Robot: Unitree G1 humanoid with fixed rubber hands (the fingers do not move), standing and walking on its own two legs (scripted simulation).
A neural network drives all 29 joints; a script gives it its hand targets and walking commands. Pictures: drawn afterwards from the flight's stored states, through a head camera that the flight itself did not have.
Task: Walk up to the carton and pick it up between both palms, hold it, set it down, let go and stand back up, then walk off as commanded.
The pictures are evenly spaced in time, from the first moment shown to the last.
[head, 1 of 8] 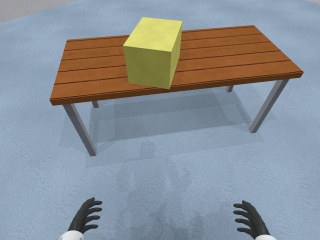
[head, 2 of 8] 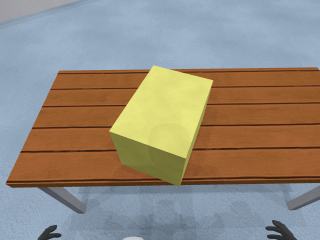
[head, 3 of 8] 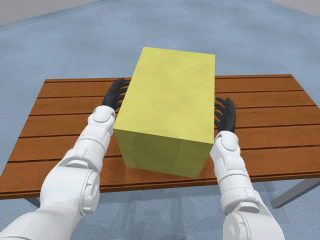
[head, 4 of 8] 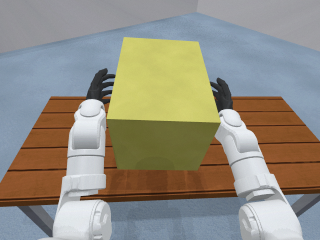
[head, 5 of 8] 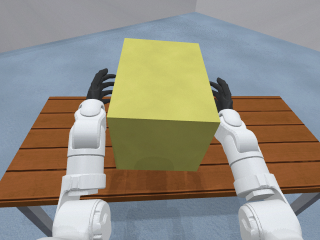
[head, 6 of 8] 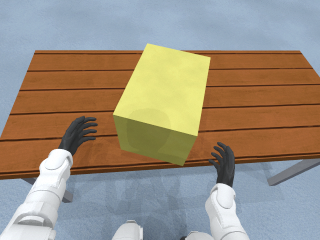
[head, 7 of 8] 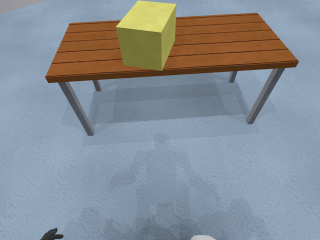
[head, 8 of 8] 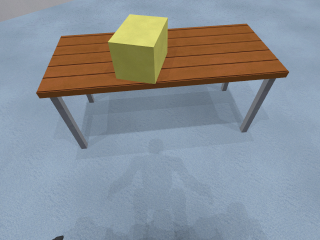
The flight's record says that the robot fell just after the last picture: no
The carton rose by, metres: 0.24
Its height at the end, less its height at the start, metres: +0.00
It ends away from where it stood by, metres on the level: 0.02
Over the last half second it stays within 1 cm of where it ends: yes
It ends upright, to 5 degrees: yes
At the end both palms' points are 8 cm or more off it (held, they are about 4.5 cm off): yes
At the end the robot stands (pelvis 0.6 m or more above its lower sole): yes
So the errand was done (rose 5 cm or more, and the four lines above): yes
